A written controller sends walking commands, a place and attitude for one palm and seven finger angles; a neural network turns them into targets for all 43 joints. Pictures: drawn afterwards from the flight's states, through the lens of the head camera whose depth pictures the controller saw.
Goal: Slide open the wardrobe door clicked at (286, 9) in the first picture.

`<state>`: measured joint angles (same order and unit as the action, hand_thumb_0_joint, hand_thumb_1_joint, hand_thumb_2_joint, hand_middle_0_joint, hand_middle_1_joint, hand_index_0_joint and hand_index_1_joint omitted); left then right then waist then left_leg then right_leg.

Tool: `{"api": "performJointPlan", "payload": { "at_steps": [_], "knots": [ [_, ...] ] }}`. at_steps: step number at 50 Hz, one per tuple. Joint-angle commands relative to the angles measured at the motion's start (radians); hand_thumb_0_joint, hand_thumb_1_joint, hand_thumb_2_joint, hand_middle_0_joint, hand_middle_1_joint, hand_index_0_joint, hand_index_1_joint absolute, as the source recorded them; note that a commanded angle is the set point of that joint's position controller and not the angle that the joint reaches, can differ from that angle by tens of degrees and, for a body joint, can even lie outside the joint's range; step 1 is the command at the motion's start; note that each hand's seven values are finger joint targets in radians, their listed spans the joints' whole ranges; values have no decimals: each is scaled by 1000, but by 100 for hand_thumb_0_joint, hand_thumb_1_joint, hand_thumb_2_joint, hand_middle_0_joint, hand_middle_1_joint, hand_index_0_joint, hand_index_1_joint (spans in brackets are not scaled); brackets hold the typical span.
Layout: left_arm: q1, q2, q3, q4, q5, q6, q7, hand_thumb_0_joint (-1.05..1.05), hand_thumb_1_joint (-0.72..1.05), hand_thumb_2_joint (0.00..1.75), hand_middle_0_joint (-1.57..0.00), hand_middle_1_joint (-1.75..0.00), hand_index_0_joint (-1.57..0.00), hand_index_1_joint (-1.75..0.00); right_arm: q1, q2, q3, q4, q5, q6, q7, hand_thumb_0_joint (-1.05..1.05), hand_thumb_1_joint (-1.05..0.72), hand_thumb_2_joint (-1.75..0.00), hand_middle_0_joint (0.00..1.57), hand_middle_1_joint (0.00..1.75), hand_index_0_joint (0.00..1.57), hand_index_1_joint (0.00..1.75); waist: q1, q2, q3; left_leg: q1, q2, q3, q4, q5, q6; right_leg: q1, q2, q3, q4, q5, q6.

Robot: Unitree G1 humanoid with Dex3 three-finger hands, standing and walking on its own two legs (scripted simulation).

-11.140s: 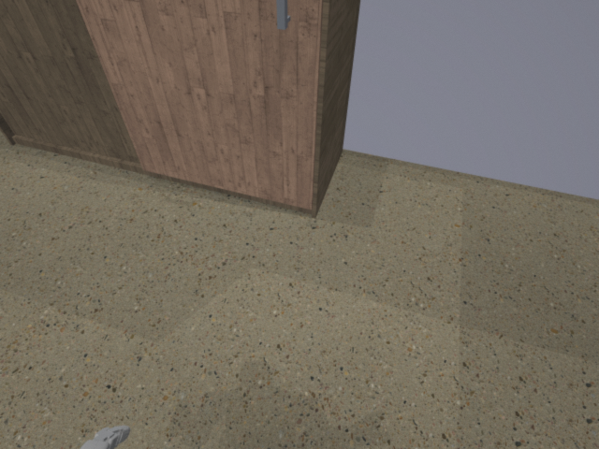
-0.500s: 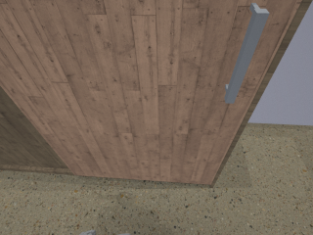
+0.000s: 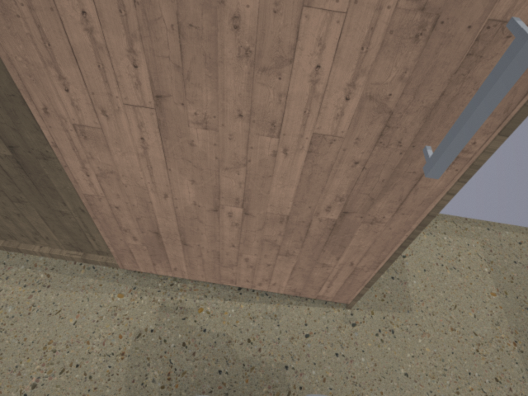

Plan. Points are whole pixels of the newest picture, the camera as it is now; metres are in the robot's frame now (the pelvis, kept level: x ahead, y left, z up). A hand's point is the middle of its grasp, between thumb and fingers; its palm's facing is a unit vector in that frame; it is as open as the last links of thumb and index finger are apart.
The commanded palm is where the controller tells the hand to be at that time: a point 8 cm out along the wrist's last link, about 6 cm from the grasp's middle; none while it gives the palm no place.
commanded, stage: come to a stop and stand still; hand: right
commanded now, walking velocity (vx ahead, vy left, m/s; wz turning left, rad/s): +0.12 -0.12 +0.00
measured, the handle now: (468, 108) +0.52 -0.27 +0.20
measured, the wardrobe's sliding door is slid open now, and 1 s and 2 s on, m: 0.00 0.00 0.00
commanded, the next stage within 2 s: look again from close up in 1.02 s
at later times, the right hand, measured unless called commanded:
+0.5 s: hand out of the picture -0.04 -0.22 -0.17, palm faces +0.05 +0.98 -0.17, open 7.4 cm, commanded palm none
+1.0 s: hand out of the picture +0.04 -0.18 -0.17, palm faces +0.03 +0.97 -0.26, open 7.3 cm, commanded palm none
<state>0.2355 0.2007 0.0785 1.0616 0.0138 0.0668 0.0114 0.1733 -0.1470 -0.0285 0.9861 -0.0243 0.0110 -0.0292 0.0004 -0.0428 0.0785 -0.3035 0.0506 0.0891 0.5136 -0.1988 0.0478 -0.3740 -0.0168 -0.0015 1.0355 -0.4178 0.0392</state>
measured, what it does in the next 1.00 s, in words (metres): steps on the spot: right foot, then left foot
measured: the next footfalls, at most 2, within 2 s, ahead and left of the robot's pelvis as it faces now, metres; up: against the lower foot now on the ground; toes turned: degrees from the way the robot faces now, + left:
right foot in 0.26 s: -0.04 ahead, -0.15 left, +0.00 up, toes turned -1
left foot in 0.62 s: +0.03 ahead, +0.10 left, +0.00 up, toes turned +3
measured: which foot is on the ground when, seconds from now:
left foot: down 0.00-0.26, up 0.28-0.60, down 0.62-1.00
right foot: up 0.00-0.24, down 0.26-1.00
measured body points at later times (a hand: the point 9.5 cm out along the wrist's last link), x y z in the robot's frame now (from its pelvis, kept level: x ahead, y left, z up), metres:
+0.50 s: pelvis -0.03 -0.04 +0.01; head -0.03 -0.05 +0.46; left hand -0.06 +0.17 -0.14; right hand -0.04 -0.27 -0.16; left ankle -0.04 +0.09 -0.69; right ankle -0.08 -0.15 -0.74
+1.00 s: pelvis -0.01 +0.00 -0.01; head +0.00 +0.03 +0.44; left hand -0.01 +0.21 -0.18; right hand +0.04 -0.23 -0.15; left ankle -0.01 +0.10 -0.74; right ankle -0.08 -0.15 -0.74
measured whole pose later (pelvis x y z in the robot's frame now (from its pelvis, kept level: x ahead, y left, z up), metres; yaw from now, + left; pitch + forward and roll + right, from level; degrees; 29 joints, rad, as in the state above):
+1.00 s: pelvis -0.01 +0.00 -0.01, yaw +0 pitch -1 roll -1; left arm 0.30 0.15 0.01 1.09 0.01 -0.02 0.04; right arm 0.22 -0.14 -0.01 1.09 -0.01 -0.03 -0.04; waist 0.02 -0.07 0.01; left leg -0.25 0.01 0.05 0.60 -0.33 0.02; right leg -0.10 -0.05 -0.01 0.51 -0.39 0.05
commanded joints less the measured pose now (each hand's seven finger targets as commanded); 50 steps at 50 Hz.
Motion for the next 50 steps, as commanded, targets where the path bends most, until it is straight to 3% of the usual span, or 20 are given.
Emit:
{"api": "performJointPlan", "payload": {
  "at_steps": [1, 6, 11, 13, 14, 18, 20, 24, 27, 28, 29, 30, 31, 33, 34, 35, 38, 39, 43, 50],
  "knots": [
    [23, 54, -3, -60, 6, -19, -9, 0, 90, 90, -20, -30, -20, -30, 97, -203, -58, -28, -3, -17, -15, 0, -90, -90, 20, 30, 20, 30, -52, 216, -104, 163, 263, -291, -249, 33, 92, -61, -23, 14, -97, 4, 17],
    [27, 30, -17, -62, 0, -34, -10, 0, 90, 90, -20, -30, -20, -30, 114, -218, -63, -6, -11, -13, -7, 0, -90, -90, 20, 30, 20, 30, -63, 231, -91, 113, 241, -308, -311, -148, 95, 56, -2, -37, -331, -53, 0],
    [242, 25, -30, 17, -1, -58, 2, 0, 90, 90, -20, -30, -20, -30, 23, -186, -50, 3, 5, 1, -4, 0, -90, -90, 20, 30, 20, 30, 43, 172, -102, -119, 123, -189, -266, -341, -21, 394, 5, -58, -679, 110, -28],
    [194, 119, -16, -10, 14, -68, 13, 0, 90, 90, -20, -30, -20, -30, 49, -83, -28, -2, 19, 7, 7, 0, -90, -90, 20, 30, 20, 30, 29, -214, -2, -193, -21, -37, 47, -251, -83, 216, -259, 288, -933, -255, -112],
    [109, 149, -17, -44, 15, -65, 19, 0, 90, 90, -20, -30, -20, -30, 43, -78, -29, -3, 12, 11, 8, 0, -90, -90, 20, 30, 20, 30, 13, -224, 85, -163, -25, -36, 175, -221, -80, 46, -333, 359, -1013, -356, -158],
    [58, 94, -39, -38, 6, -88, 31, 0, 90, 90, -20, -30, -20, -30, 114, -91, -38, 55, -6, 11, 31, 0, -90, -90, 20, 30, 20, 30, -28, -108, 112, -207, -24, -82, 411, -117, -84, 89, -231, 204, -952, -99, -142],
    [116, 92, -36, -21, 7, -95, 34, 0, 90, 90, -20, -30, -20, -30, 102, -81, -35, 59, -5, 0, 34, 0, -90, -90, 20, 30, 20, 30, -2, -86, 87, -269, -14, -73, 423, -107, -95, 220, -221, 174, -911, 45, -151],
    [201, 78, -32, 19, 14, -99, 40, 0, 90, 90, -20, -30, -20, -30, 27, -65, -22, 34, 4, -10, 33, 0, -90, -90, 20, 30, 20, 30, 44, -104, 43, -241, 9, -55, 274, -173, -103, 337, -256, 161, -817, 417, -192],
    [196, 78, -30, 36, 14, -95, 42, 0, 90, 90, -20, -30, -20, -30, 46, -44, -13, 44, 15, -17, 26, 0, -90, -90, 20, 30, 20, 30, 37, -130, -20, -80, -17, -21, 93, -196, -90, 331, -242, 135, -719, 647, -187],
    [182, 83, -29, 40, 10, -94, 42, 0, 90, 90, -20, -30, -20, -30, 83, -49, -14, 61, 17, -21, 24, 0, -90, -90, 20, 30, 20, 30, 17, -123, -33, -8, -25, -14, 7, -124, -86, 303, -228, 117, -681, 657, -169],
    [34, 118, -30, -5, -7, -109, 23, 0, 90, 90, -20, -30, -20, -30, 235, -83, -2, 161, 8, -40, -23, 0, -90, -90, 20, 30, 20, 30, -72, -99, -66, 137, 66, -139, -26, 112, -17, 114, -207, 1, -449, 569, -86],
    [38, -2, -50, -63, 3, -100, 10, 0, 90, 90, -20, -30, -20, -30, 270, -147, -14, 130, 7, -53, -15, 0, -90, -90, 20, 30, 20, 30, -57, 119, -28, 107, 124, -260, -165, 54, 0, 0, -51, -41, -405, 71, -51],
    [105, -36, -57, -55, 7, -97, 10, 0, 90, 90, -20, -30, -20, -30, 221, -142, -10, 112, 3, -60, -16, 0, -90, -90, 20, 30, 20, 30, -4, 148, -57, 88, 199, -292, -177, 154, 55, 43, -31, -41, -354, -38, -45],
    [201, -80, -69, -40, 7, -100, 1, 0, 90, 90, -20, -30, -20, -30, 147, -157, -3, 88, 0, -63, -13, 0, -90, -90, 20, 30, 20, 30, 38, 36, -151, 119, 163, -189, -109, 170, 69, 144, 4, -64, -465, 10, -36],
    [224, -54, -66, -9, 4, -98, 1, 0, 90, 90, -20, -30, -20, -30, 149, -145, -8, 94, 8, -69, -16, 0, -90, -90, 20, 30, 20, 30, 42, 214, -209, 146, 117, -190, -68, 152, 55, 164, -16, -38, -478, 78, -34],
    [243, -15, -63, 2, 5, -99, 6, 0, 90, 90, -20, -30, -20, -30, 131, -107, -5, 99, 15, -68, -22, 0, -90, -90, 20, 30, 20, 30, 50, 281, -201, 136, 93, -163, -29, 171, 39, 172, -45, 1, -502, 162, -45],
    [213, -4, -66, 16, 7, -107, 20, 0, 90, 90, -20, -30, -20, -30, 106, -82, 1, 90, 16, -53, -18, 0, -90, -90, 20, 30, 20, 30, 23, -84, -55, 95, 39, -107, 49, 212, 3, 155, -99, 22, -555, 488, -53],
    [204, -1, -68, 13, 8, -103, 24, 0, 90, 90, -20, -30, -20, -30, 113, -90, 0, 92, 17, -54, -18, 0, -90, -90, 20, 30, 20, 30, 17, -101, -23, 101, 40, -106, 53, 253, 2, 141, -99, 14, -544, 550, -49],
    [198, -8, -68, 6, 2, -93, 30, 0, 90, 90, -20, -30, -20, -30, 131, -106, -2, 105, 17, -56, -15, 0, -90, -90, 20, 30, 20, 30, 19, 69, -19, 123, 67, -129, 5, 380, 7, 150, -75, 2, -565, 357, -40],
    [166, 10, -66, 18, 4, -89, 28, 0, 90, 90, -20, -30, -20, -30, 114, -114, -9, 79, 16, -48, -14, 0, -90, -90, 20, 30, 20, 30, 15, 62, -14, 120, 63, -133, -26, 280, 4, 180, -70, 1, -605, 318, -40]
  ]
}}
